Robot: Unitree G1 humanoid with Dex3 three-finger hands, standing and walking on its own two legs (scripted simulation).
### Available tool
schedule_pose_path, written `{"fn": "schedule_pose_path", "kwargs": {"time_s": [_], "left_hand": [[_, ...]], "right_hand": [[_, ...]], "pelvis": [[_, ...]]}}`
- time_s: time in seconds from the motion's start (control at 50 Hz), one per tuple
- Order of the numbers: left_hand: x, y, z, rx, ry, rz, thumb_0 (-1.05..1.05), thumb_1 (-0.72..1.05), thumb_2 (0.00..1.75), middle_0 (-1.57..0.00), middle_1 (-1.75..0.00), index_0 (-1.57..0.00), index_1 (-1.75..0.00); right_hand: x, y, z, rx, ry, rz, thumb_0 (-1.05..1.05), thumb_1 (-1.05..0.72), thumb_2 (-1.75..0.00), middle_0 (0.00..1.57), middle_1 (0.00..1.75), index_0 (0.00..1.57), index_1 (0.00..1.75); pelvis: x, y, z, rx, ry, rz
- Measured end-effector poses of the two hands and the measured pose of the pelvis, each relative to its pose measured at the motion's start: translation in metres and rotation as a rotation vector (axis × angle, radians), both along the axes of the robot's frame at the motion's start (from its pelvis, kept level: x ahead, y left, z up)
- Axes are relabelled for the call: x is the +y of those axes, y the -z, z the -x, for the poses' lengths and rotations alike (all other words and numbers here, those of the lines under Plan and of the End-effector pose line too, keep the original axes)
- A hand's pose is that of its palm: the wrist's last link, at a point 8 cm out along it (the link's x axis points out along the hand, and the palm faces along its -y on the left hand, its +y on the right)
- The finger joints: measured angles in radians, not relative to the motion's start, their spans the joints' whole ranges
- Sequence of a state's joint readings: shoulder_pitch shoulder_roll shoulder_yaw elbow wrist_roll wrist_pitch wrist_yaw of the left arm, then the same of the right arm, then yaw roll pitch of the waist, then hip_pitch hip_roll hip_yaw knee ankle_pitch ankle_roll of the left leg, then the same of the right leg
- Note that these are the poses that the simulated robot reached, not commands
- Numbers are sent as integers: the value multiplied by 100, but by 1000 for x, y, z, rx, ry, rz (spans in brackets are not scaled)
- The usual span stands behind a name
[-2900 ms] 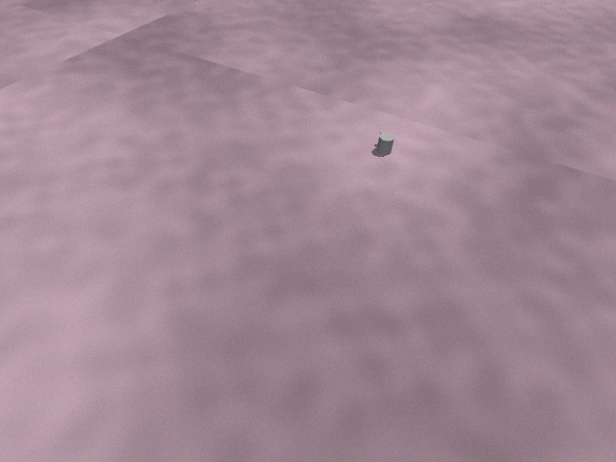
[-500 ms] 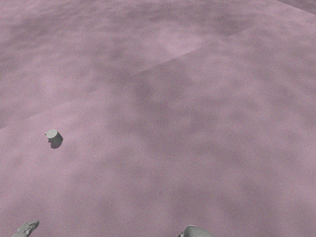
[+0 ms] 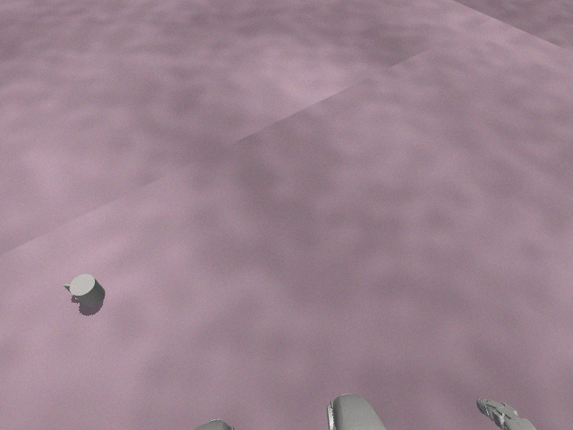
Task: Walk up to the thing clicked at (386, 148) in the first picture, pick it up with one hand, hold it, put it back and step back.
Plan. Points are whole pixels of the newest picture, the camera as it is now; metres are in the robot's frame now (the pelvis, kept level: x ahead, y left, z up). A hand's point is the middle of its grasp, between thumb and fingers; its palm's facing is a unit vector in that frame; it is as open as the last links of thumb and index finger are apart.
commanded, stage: walk up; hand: left
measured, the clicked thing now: (83, 289) +0.65 +0.66 -0.69
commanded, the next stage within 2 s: none
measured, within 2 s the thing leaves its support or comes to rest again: neither
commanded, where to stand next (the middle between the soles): +0.20 +0.67 m, yaw -33 degrees
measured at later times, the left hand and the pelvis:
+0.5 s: hand out of the picture +0.21 +0.49 -0.09, palm faces -0.15 -0.76 -0.63, open 7.4 cm; pelvis +0.07 +0.19 -0.01, yaw -11 degrees
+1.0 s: hand out of the picture +0.26 +0.66 -0.12, palm faces -0.35 -0.76 -0.55, open 7.4 cm; pelvis +0.10 +0.42 -0.01, yaw -20 degrees
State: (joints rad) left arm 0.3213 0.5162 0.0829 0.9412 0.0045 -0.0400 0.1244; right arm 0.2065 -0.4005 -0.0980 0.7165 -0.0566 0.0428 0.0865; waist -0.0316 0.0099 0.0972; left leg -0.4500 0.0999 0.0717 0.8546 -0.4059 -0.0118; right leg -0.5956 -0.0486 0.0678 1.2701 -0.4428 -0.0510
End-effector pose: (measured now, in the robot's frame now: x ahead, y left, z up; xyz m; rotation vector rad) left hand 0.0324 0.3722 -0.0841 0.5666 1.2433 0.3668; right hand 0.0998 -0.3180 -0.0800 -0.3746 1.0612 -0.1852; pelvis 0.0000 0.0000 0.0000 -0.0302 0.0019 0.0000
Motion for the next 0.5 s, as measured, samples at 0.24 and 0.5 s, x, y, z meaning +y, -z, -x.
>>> {"fn": "schedule_pose_path", "kwargs": {"time_s": [0.24,0.5], "left_hand": [[30,-20,-154,-126,251,37,1,90,90,-21,-30,-20,-30],[146,-41,-175,-188,283,-35,1,89,90,-21,-30,-21,-30]], "right_hand": [[72,31,55,135,243,-44,1,-90,-90,21,30,20,30],[171,38,-26,-27,162,-83,0,-90,-90,21,30,20,30]], "pelvis": [[80,-1,-56,-8,116,-14],[191,7,-72,-38,184,-20]]}}
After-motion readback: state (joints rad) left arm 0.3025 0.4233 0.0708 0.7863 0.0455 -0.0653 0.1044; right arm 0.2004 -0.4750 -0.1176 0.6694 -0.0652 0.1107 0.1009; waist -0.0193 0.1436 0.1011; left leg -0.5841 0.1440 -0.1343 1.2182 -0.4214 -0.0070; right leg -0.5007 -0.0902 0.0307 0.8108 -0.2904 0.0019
